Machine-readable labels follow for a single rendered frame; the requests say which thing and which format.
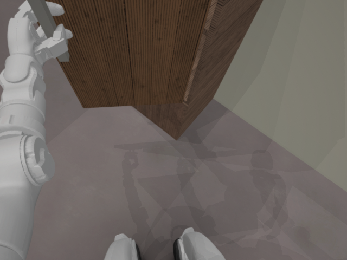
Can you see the cupboard door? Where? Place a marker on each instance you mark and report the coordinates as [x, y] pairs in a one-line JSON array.
[[131, 52]]

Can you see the handle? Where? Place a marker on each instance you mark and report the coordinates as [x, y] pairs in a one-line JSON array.
[[47, 22]]

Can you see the robot left shin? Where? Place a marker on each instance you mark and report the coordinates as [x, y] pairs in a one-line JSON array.
[[120, 236]]

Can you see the left robot upper arm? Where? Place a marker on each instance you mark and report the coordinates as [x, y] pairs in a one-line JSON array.
[[25, 165]]

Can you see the left robot forearm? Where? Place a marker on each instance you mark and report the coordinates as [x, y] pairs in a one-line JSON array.
[[22, 105]]

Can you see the left robot hand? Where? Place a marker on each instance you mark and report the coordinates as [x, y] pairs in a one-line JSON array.
[[24, 39]]

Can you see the right robot thigh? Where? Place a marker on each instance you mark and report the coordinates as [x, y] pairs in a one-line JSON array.
[[196, 246]]

